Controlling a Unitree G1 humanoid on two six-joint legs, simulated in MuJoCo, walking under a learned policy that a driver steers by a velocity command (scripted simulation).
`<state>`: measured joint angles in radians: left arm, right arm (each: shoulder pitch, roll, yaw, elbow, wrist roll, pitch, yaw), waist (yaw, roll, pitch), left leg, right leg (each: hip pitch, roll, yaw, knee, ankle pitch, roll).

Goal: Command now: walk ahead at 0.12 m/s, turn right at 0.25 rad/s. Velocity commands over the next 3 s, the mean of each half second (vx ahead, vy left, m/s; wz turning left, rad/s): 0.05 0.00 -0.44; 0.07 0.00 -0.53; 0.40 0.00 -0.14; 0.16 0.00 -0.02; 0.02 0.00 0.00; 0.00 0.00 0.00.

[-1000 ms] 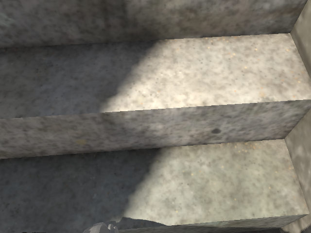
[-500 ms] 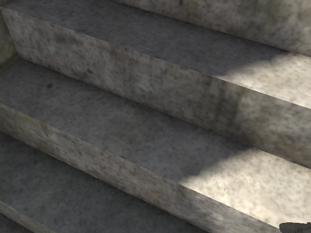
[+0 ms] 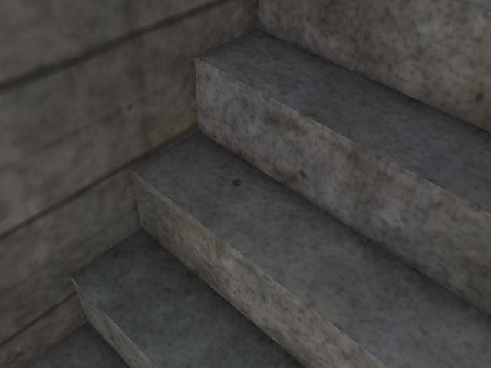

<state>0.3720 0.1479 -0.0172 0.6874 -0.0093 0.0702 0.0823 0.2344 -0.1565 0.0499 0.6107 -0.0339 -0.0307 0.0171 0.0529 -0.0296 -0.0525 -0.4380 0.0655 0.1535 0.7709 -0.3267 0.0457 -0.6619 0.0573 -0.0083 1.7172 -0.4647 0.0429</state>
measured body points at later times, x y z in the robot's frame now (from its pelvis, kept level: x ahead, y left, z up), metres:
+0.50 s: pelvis +0.02 -0.01 +0.01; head +0.03 -0.01 +0.46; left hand +0.15 +0.21 -0.11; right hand +0.19 -0.25 -0.06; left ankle +0.11 +0.07 -0.71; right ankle -0.03 -0.10 -0.71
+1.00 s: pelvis -0.02 -0.04 +0.01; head -0.05 -0.05 +0.46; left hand +0.20 +0.10 -0.10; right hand -0.04 -0.32 -0.10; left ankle +0.03 +0.08 -0.55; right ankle -0.07 -0.14 -0.71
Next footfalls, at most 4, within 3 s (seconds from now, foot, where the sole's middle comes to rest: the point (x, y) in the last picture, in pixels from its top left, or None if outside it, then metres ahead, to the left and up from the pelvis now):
0.22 right None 0.01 -0.11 -0.74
0.80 right None -0.03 -0.16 -0.74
1.28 left None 0.16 0.04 -0.75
1.60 right None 0.19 -0.24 -0.52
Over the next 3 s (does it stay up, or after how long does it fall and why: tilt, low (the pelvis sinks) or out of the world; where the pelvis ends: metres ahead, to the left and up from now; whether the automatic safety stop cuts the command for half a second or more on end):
stays up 0.25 -0.11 0.25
